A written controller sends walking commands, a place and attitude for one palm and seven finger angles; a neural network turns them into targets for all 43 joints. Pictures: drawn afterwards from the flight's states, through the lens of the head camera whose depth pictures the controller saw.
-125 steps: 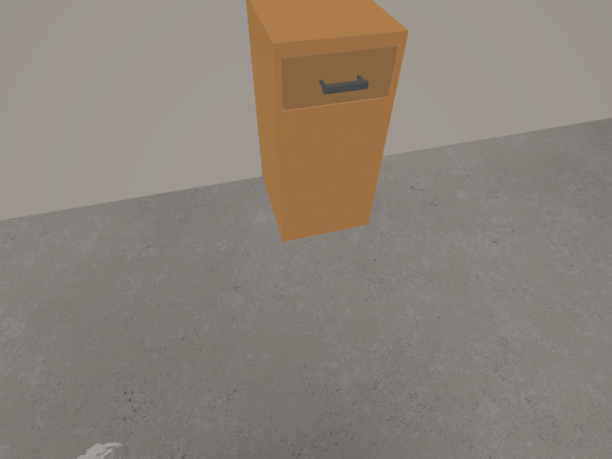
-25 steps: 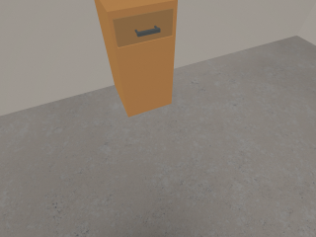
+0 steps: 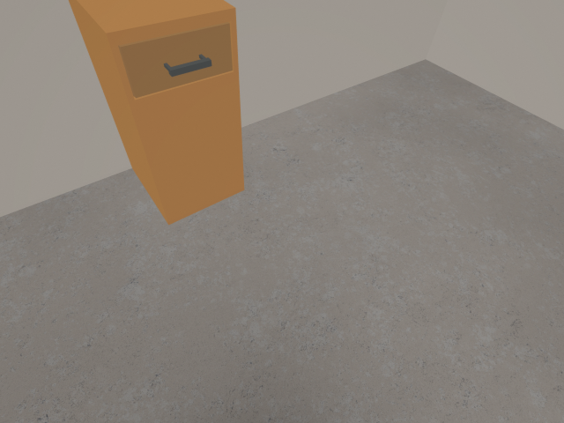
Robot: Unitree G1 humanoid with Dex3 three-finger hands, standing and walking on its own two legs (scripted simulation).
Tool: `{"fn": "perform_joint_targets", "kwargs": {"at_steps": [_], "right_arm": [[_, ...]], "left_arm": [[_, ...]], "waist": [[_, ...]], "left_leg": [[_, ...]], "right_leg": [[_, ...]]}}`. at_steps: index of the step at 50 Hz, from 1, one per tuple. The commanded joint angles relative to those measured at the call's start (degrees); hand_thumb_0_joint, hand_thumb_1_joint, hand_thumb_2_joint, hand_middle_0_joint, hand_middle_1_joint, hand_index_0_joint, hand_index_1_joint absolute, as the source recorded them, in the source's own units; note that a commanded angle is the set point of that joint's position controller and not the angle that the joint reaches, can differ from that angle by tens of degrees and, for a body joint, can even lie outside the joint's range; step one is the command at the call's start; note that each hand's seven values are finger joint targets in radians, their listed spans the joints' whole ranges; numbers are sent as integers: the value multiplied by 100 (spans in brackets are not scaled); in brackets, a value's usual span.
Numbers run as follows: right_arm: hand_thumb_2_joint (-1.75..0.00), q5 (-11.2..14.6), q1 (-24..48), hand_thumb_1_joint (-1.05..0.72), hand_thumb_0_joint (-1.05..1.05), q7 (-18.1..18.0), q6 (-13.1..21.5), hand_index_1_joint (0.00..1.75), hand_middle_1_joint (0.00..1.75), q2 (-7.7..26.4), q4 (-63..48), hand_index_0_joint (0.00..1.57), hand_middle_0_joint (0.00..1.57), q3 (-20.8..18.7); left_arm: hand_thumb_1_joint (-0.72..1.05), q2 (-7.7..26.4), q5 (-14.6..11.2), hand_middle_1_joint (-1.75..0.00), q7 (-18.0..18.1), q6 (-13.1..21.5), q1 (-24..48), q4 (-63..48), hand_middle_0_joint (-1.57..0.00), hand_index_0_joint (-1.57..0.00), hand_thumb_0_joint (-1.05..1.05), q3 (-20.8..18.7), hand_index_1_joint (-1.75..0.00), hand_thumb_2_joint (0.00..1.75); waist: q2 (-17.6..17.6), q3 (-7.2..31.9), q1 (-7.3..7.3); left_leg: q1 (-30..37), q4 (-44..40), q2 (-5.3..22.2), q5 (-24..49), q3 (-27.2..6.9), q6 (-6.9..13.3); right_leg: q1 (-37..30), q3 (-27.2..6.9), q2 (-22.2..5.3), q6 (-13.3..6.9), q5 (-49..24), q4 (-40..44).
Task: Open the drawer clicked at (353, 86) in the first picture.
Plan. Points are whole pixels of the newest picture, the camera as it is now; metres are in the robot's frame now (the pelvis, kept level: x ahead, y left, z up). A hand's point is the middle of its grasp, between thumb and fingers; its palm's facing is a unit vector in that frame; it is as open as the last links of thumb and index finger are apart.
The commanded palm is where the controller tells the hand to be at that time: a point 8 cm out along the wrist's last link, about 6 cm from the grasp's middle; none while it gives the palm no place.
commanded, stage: walk to a spot facing it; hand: left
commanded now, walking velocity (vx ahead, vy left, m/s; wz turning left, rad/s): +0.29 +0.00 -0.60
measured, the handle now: (187, 64) +1.09 +0.40 -0.05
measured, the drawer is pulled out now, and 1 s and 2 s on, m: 0.00 0.00 0.00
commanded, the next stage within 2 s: turn to face it in 1.46 s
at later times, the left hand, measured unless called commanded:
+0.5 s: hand (272, 313) +0.35 +0.05 -0.18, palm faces -0.40 -0.90 -0.16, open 7.4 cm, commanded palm none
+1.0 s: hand (262, 272) +0.44 +0.08 -0.18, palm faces -0.40 -0.90 -0.15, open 7.3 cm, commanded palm none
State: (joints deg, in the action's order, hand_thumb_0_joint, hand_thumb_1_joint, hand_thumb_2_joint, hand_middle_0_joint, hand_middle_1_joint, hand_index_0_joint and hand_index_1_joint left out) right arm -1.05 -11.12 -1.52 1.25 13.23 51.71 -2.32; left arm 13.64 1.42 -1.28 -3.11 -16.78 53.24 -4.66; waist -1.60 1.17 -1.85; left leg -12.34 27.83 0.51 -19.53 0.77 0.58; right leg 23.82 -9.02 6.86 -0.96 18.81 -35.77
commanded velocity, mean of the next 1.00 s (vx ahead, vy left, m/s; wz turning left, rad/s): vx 0.35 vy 0.00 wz -0.38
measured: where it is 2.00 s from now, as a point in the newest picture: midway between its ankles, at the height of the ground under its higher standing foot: (374, 308)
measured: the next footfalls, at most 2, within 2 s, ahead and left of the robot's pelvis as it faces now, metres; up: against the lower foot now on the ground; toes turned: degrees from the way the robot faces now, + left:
right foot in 0.44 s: +0.24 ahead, -0.19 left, +0.00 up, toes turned -25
left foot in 0.86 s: +0.45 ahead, -0.04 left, +0.00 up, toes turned -16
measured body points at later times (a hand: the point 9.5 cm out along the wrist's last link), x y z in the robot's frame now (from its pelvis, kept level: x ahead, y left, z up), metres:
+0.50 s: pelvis +0.14 -0.07 -0.02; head +0.20 -0.08 +0.42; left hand +0.37 +0.09 -0.16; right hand -0.05 -0.24 -0.15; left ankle +0.01 +0.11 -0.65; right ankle +0.20 -0.17 -0.73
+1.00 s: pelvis +0.36 -0.09 +0.00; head +0.38 -0.07 +0.45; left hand +0.46 +0.13 -0.17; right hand +0.33 -0.33 -0.12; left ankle +0.41 -0.03 -0.73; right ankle +0.25 -0.19 -0.64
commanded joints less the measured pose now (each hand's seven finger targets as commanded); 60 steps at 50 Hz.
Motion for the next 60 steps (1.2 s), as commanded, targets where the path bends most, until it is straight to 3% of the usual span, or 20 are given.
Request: {"fn": "perform_joint_targets", "kwargs": {"at_steps": [1,4,8,15,18,20,21,22,23,25,29,38,41,42,43,44,45,47,50,60], "right_arm": [[-90,-38,-568,-90,0,-33,151,30,30,1062,-194,20,20,-234],[-90,-25,-580,-90,0,-57,275,30,30,706,-156,20,20,-104],[-90,-7,-1402,-90,0,-86,374,30,30,601,168,20,20,-54],[-90,-90,-2002,-90,0,-61,343,30,30,601,580,20,20,-62],[-90,-65,-1908,-90,0,-51,329,30,30,802,649,20,20,-120],[-90,1,-1670,-90,0,-13,305,30,30,927,570,20,20,-146],[-90,108,-1784,-90,0,73,297,30,30,625,503,20,20,-90],[-90,158,-1770,-90,0,41,322,30,30,234,253,20,20,-49],[-90,137,-1084,-90,0,26,328,30,30,426,88,20,20,-82],[-90,27,-808,-90,0,56,277,30,30,432,130,20,20,-132],[-90,-76,-1462,-90,0,105,-8,30,30,64,459,20,20,-104],[-90,-53,-189,-90,0,270,181,30,30,14,12,20,20,-136],[-90,-50,-546,-90,0,235,266,30,30,141,152,20,20,-179],[-90,-64,-1111,-90,0,175,306,30,30,385,331,20,20,-234],[-90,-161,-1771,-90,0,129,340,30,30,974,479,20,20,-360],[-90,-147,-2152,-90,0,105,296,30,30,1164,558,20,20,-381],[-90,-97,-1876,-90,0,60,282,30,30,896,545,20,20,-314],[-90,-76,-1186,-90,0,55,344,30,30,418,413,20,20,-168],[-90,-27,-991,-90,0,13,448,30,30,152,517,20,20,-112],[-90,-52,-1866,-90,0,-29,413,30,30,117,1047,20,20,-118]], "left_arm": [[90,706,80,-30,-169,263,975,-851,-20,-20,0,-250,-30,90],[90,377,87,-30,-263,199,605,-609,-20,-20,0,-158,-30,90],[90,170,78,-30,-274,201,1046,-700,-20,-20,0,-25,-30,90],[90,9,24,-30,-308,236,2151,-862,-20,-20,0,122,-30,90],[90,142,22,-30,-261,316,1649,-668,-20,-20,0,89,-30,90],[90,540,45,-30,-177,440,140,-217,-20,-20,0,-50,-30,90],[90,1166,58,-30,-92,499,-633,10,-20,-20,0,-206,-30,90],[90,1701,-51,-30,-15,531,-1129,99,-20,-20,0,-312,-30,90],[90,1790,-136,-30,43,460,-972,48,-20,-20,0,-341,-30,90],[90,1136,-117,-30,108,466,84,-170,-20,-20,0,-158,-30,90],[90,663,3,-30,131,588,647,-151,-20,-20,0,-16,-30,90],[90,672,2,-30,102,658,40,128,-20,-20,0,-50,-30,90],[90,656,-29,-30,110,621,46,158,-20,-20,0,-58,-30,90],[90,498,-45,-30,91,609,70,120,-20,-20,0,-30,-30,90],[90,131,-86,-30,43,612,-55,31,-20,-20,0,24,-30,90],[90,125,-41,-30,53,659,103,-80,-20,-20,0,62,-30,90],[90,291,-1,-30,76,647,298,-36,-20,-20,0,18,-30,90],[90,161,35,-30,-22,605,336,126,-20,-20,0,-22,-30,90],[90,-101,54,-30,-45,447,-92,358,-20,-20,0,-11,-30,90],[90,-339,51,-30,-117,353,1102,117,-20,-20,0,55,-30,90]], "waist": [[820,-829,324],[920,-849,139],[933,-797,336],[1122,-1119,641],[1062,-621,342],[796,313,-414],[-56,1047,-707],[-958,1819,-655],[-434,1543,-751],[119,377,-221],[-260,-106,467],[-491,-385,90],[-51,-387,345],[379,-164,605],[1570,150,806],[2072,208,908],[1573,-18,825],[590,-630,482],[696,-539,171],[1007,-927,485]], "left_leg": [[523,-2197,2381,-2071,-2242,820],[487,-1909,1600,-329,-673,510],[1463,-1485,1654,2010,-95,590],[1514,-1301,1767,3292,790,544],[1640,-340,1847,5602,1243,442],[862,1676,1658,5535,1479,95],[-891,3401,1336,2718,1484,-135],[-2373,5536,489,-1442,996,-367],[-2607,5768,689,-1159,186,-197],[-2520,5307,1107,-209,-43,-191],[-1598,3914,1077,194,250,-357],[-1317,1309,652,542,454,-304],[14,279,416,718,644,-267],[1008,-86,642,408,277,-144],[1983,-818,1962,-316,-1489,364],[2046,-1622,2830,-844,-2779,701],[1579,-1702,2873,-992,-2685,792],[710,-1857,2412,-586,-1534,625],[484,-1783,1915,889,-91,394],[1388,-1624,1772,2771,1101,480]], "right_leg": [[2224,490,-768,233,335,-2552],[2075,744,-868,321,-570,-3306],[2598,1038,-1051,370,-695,-3069],[1706,1669,-1009,100,-699,-1041],[456,1957,-604,-237,-328,-393],[-1954,2024,-361,-441,-838,402],[-3916,596,-1571,-850,-751,550],[-4717,-2405,-3339,-1573,-1362,1203],[-3949,-2350,-3257,-1666,-735,1693],[-2233,-1287,-2748,-1316,-94,1960],[-388,94,-1984,-935,-434,2286],[-935,-190,-1866,-961,-108,2187],[-578,-11,-1629,-747,-164,1553],[-80,201,-1289,-576,-387,586],[987,883,-618,-276,210,-1203],[1582,1076,-450,-155,1295,-2645],[1767,728,-840,-168,932,-3400],[1713,710,-1214,-102,29,-3615],[1312,845,-1326,46,-583,-3348],[1605,1617,-1283,105,-1064,-1156]]}}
